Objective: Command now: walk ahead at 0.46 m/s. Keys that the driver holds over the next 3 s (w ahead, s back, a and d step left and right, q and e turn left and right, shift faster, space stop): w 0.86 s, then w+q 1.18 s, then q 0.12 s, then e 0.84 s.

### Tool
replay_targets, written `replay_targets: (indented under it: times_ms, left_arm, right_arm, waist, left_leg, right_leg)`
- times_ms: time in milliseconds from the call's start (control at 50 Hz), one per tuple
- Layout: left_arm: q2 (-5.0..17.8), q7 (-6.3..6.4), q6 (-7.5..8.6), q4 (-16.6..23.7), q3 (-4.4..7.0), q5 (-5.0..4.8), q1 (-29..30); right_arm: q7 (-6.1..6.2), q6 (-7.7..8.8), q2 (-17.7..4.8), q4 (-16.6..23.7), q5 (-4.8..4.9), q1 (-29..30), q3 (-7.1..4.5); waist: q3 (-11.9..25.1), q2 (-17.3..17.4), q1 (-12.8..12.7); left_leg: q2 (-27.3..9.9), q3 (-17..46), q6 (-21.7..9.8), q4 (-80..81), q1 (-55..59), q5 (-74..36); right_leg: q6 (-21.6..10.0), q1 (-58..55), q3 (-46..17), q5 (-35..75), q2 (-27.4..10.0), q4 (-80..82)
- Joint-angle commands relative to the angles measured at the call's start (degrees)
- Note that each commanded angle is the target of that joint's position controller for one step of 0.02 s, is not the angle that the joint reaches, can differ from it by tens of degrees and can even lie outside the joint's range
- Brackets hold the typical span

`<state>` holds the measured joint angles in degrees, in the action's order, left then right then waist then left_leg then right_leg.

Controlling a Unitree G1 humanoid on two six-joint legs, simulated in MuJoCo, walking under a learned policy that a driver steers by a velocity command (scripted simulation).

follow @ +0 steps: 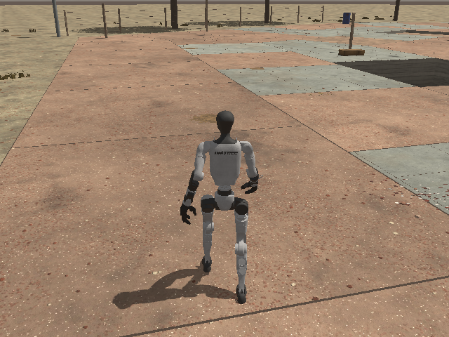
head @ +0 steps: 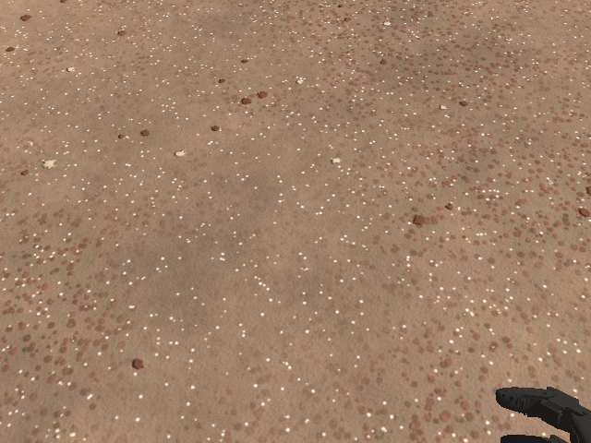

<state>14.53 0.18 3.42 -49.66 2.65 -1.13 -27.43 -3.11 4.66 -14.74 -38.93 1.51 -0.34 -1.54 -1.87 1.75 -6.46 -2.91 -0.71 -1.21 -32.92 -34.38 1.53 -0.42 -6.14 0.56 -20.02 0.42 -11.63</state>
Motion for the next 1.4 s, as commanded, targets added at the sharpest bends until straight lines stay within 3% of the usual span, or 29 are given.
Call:
replay_targets:
  times_ms: [20, 60, 80, 100, 120, 140, 180, 260, 420, 520, 580, 620, 640, 660, 680, 700, 720, 760, 840, 940, 1080, 1120, 1160, 1180, 1200, 1220, 1240, 1280, 1400]
  left_arm:
    - [11.5, 0.38, 0.28, 2.4, 2.86, -0.13, 1.8]
    - [11.1, 0.69, -0.34, 2.7, 2.58, 0.45, 2.5]
    - [7.9, 0.92, -0.37, 4.3, 1.35, 2.01, 1.7]
    - [0.4, 0.44, 0.77, 4.7, -0.58, 0.65, -6.5]
    - [7.3, 0.13, 1.76, 4.3, 0.98, -0.90, -0.7]
    - [9.8, -0.08, 2.23, 6.2, 1.79, -1.92, 5.5]
    - [8.5, 0.46, 2.32, 6.5, 1.79, -0.23, 8.7]
    - [5.9, 0.58, 0.21, 5.7, 1.61, 0.33, 7.2]
    - [3.9, -0.54, 1.53, 10.5, 0.41, 0.83, 24.1]
    - [4.2, -2.46, 2.37, 13.8, 0.01, 0.22, 31.7]
    - [6.1, -3.17, 2.66, 13.9, 0.60, 0.22, 29.3]
    - [10.2, -2.54, 2.67, 10.1, 2.75, 0.40, 15.8]
    - [14.3, -1.81, 2.41, 7.8, 3.92, 1.10, 4.7]
    - [18.4, -1.88, 2.17, 6.6, 4.76, 1.14, 2.0]
    - [12.0, -1.77, 1.97, 6.8, 3.26, 0.47, 1.8]
    - [10.0, -1.49, 1.89, 7.3, 2.44, 0.56, 6.4]
    - [9.0, -1.41, 1.80, 7.8, 2.07, 0.79, 10.3]
    - [6.4, -1.67, 2.08, 8.2, 1.25, 1.71, 14.4]
    - [8.2, -1.66, 3.16, 6.4, 1.83, 0.99, 14.4]
    - [10.1, -0.66, 2.81, 4.3, 2.18, 1.25, 12.2]
    - [11.5, -0.08, 1.07, 0.7, 2.87, 0.49, 8.0]
    - [12.7, 0.43, 0.22, 1.0, 3.27, 0.40, 9.5]
    - [12.9, 1.30, -0.96, 2.0, 3.21, 0.65, 10.8]
    - [11.1, 1.83, -0.79, 3.6, 2.24, 1.75, 9.7]
    - [3.2, 0.70, 0.97, 5.9, -0.29, 2.93, 3.9]
    - [8.4, -0.30, 3.15, 5.6, 0.56, 1.13, 8.4]
    - [10.6, -0.90, 4.43, 7.4, 1.14, -0.76, 13.3]
    - [10.1, -0.23, 5.16, 8.1, 1.21, 0.94, 16.6]
    - [7.2, 0.28, 2.26, 10.3, 1.07, 2.27, 18.8]
  right_arm:
    - [-0.07, 0.96, -6.8, 4.6, -0.09, 1.9, -2.11]
    - [1.06, 0.45, -10.5, 0.3, -0.26, -13.5, -4.31]
    - [1.96, -0.06, -14.8, -1.6, -0.87, -23.8, -5.34]
    - [1.09, 0.16, -17.4, -2.4, -1.58, -24.4, -5.27]
    - [1.08, 0.35, -11.5, -1.9, -1.00, -21.6, -3.90]
    - [1.22, 0.48, -9.6, -1.7, -0.76, -17.5, -3.25]
    - [0.95, 0.83, -7.7, -1.2, -1.75, -11.6, -2.76]
    - [0.98, 2.31, -6.7, -2.8, -1.75, -10.9, -2.63]
    - [2.69, 1.17, -10.2, -6.6, -0.84, -18.6, -3.12]
    - [2.99, -0.55, -10.8, -9.5, -0.57, -23.7, -3.23]
    - [3.47, -1.47, -12.1, -9.9, -0.45, -22.9, -3.65]
    - [3.74, -2.07, -11.9, -9.4, -0.70, -21.0, -3.34]
    - [3.91, -1.86, -9.5, -7.8, -1.85, -21.1, -2.16]
    - [3.10, -0.45, -1.8, -7.0, -1.76, -29.1, 0.07]
    - [2.77, 0.83, -7.8, -7.9, -0.44, -25.2, -1.14]
    - [2.47, 1.65, -10.7, -5.8, 1.03, -19.2, -2.04]
    - [2.65, 1.96, -10.1, -5.0, 0.82, -16.0, -1.85]
    - [2.75, 1.24, -9.0, -5.0, -0.58, -15.7, -2.24]
    - [3.11, -0.85, -5.8, -4.6, -1.20, -15.6, -1.54]
    - [2.32, -0.49, -4.4, -2.6, -0.81, -6.7, -0.91]
    - [0.18, -0.38, -5.1, 2.0, -0.28, 1.7, -1.08]
    - [-0.33, -0.49, -6.4, 2.4, -0.57, -0.5, -1.76]
    - [0.02, -0.84, -10.3, -0.5, -0.55, -13.6, -4.35]
    - [0.93, -1.29, -15.2, -2.2, -0.43, -23.3, -6.22]
    - [0.99, -1.18, -19.7, -1.9, -0.04, -23.1, -6.81]
    - [1.00, -0.92, -14.4, -1.0, 0.04, -24.5, -5.39]
    - [1.20, -0.63, -12.3, -1.0, -0.51, -22.4, -4.83]
    - [1.41, -0.51, -10.3, 0.6, -0.89, -15.8, -4.30]
    - [3.07, -0.48, -11.0, 1.6, -0.76, -15.2, -4.54]
  waist:
    - [-1.9, -8.3, 5.4]
    - [8.1, -7.6, 13.3]
    - [16.8, 1.3, 16.1]
    - [25.1, 17.6, 10.5]
    - [18.4, 10.7, 12.5]
    - [9.7, 6.7, 11.6]
    - [3.7, 0.7, 7.7]
    - [2.5, 2.4, 4.5]
    - [-2.0, 0.1, 10.0]
    - [-3.3, 0.5, 12.1]
    - [-0.8, 2.5, 9.3]
    - [8.3, 2.8, 1.9]
    - [17.4, -2.0, -2.0]
    - [24.7, -17.3, 2.6]
    - [24.3, -12.6, -0.5]
    - [14.5, -10.1, 0.0]
    - [9.5, -5.3, 1.8]
    - [4.7, -4.9, 5.5]
    - [1.9, -5.1, 7.7]
    - [-0.5, -4.8, 4.6]
    - [-2.6, -4.3, 2.2]
    - [-0.4, -5.6, 4.2]
    - [7.6, -5.1, 11.1]
    - [14.0, 1.4, 14.5]
    - [19.3, 15.1, 8.6]
    - [22.5, 8.8, 12.5]
    - [14.7, 6.2, 12.8]
    - [7.0, -1.7, 9.1]
    - [2.9, 0.7, 6.4]
  left_leg:
    - [2.2, -1.3, -2.8, 2.2, 6.9, 1.3]
    - [4.1, -2.8, -5.8, 2.0, 28.6, 2.1]
    - [-8.1, 11.7, -9.2, 0.7, 46.2, 4.8]
    - [-19.4, 42.1, -17.4, 12.5, 58.4, 24.8]
    - [-17.9, 43.9, -14.8, 18.4, 53.1, 31.9]
    - [-16.4, 34.7, -12.6, 18.7, 45.0, 28.1]
    - [-11.8, 22.7, -11.6, 20.5, 30.8, 13.0]
    - [-8.9, 14.0, -12.7, 25.5, 22.8, 5.3]
    - [-6.7, 5.5, -10.5, 27.2, 27.0, -1.1]
    - [-10.4, 6.1, -10.4, 22.8, 37.0, -5.0]
    - [-11.7, 6.3, -8.9, 17.1, 41.3, -17.9]
    - [-7.9, 2.8, -6.5, 1.3, 37.8, -32.9]
    - [-4.8, 1.0, -4.6, -15.8, 25.3, -18.5]
    - [6.5, 1.3, -0.5, -36.0, 0.7, 24.4]
    - [4.9, 8.7, -0.9, -42.4, -6.4, 31.4]
    - [1.7, 7.5, -1.5, -42.9, -10.1, 26.9]
    - [-1.2, 5.7, -1.5, -40.1, -8.6, 21.7]
    - [-4.3, 5.5, -0.6, -34.4, -3.1, 16.2]
    - [-5.6, 4.1, 1.8, -26.9, -1.5, 11.7]
    - [-4.2, 2.3, 1.9, -8.8, -1.3, -5.5]
    - [-1.6, 1.9, -2.0, 0.0, -5.1, -1.5]
    - [0.9, -1.1, -3.7, 0.2, -0.5, 4.3]
    - [5.8, -4.3, -6.5, 2.3, 17.7, 4.7]
    - [-1.6, 8.2, -10.2, 2.2, 35.5, 3.0]
    - [-14.4, 40.5, -20.9, 8.9, 54.3, 14.6]
    - [-15.6, 47.1, -20.7, 14.7, 57.3, 20.3]
    - [-14.0, 38.8, -18.2, 15.5, 51.9, 16.2]
    - [-9.8, 27.6, -15.7, 16.4, 36.5, 3.5]
    - [-4.9, 18.0, -15.5, 20.9, 22.1, -7.8]
  right_leg:
    - [-8.0, 3.7, -5.9, 35.3, -14.8, -2.2]
    - [-5.1, 9.1, -1.9, 47.9, -10.9, -21.2]
    - [-3.1, 22.4, 0.0, 27.8, -7.2, -41.0]
    - [-0.5, 39.9, -4.9, -12.1, 3.3, -58.8]
    - [-1.1, 46.4, -9.5, -11.5, 0.3, -64.5]
    - [-1.9, 49.2, -7.3, -5.9, -2.5, -64.2]
    - [-1.8, 44.3, -5.8, 2.9, -7.1, -58.6]
    - [-0.4, 39.8, -5.4, 7.6, -9.4, -52.9]
    - [1.3, 43.8, -2.1, 27.9, -7.2, -26.4]
    - [-0.4, 46.1, -1.5, 23.8, -5.1, -18.8]
    - [-2.8, 40.4, -0.2, 16.7, -2.8, -16.5]
    - [-6.2, 20.2, 2.3, 17.7, 0.0, -14.7]
    - [-10.0, 0.8, -8.2, 20.2, -9.8, -17.9]
    - [-19.9, -19.4, -36.6, 9.2, -23.1, -13.2]
    - [-19.1, -19.0, -42.0, 2.2, -22.7, -7.7]
    - [-16.3, -11.3, -32.6, 4.2, -20.6, -6.2]
    - [-14.8, -2.8, -25.9, 9.7, -18.2, -4.8]
    - [-13.5, 8.9, -18.3, 17.6, -14.5, -1.1]
    - [-14.7, 16.2, -11.3, 23.1, -13.0, 4.1]
    - [-11.4, 15.3, -2.0, 22.8, -10.4, 5.9]
    - [-8.8, 0.9, 2.0, 26.3, -15.8, 1.6]
    - [-7.3, -1.3, 3.8, 41.7, -16.0, -4.6]
    - [-4.5, 2.5, 7.8, 55.6, -12.8, -23.2]
    - [-2.2, 16.2, 8.8, 41.0, -10.2, -41.2]
    - [1.5, 42.1, 4.1, -8.9, 2.6, -60.1]
    - [0.5, 48.9, -6.5, -12.8, 1.3, -66.0]
    - [-0.6, 52.8, -6.4, -7.7, -1.3, -65.6]
    - [-0.6, 48.3, -5.6, -0.2, -5.4, -56.9]
    - [4.0, 42.4, -4.0, 10.0, -5.6, -40.6]
